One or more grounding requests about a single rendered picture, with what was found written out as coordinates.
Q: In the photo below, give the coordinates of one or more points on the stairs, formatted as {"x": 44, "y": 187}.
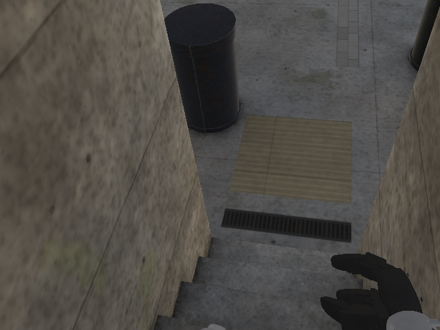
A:
{"x": 253, "y": 286}

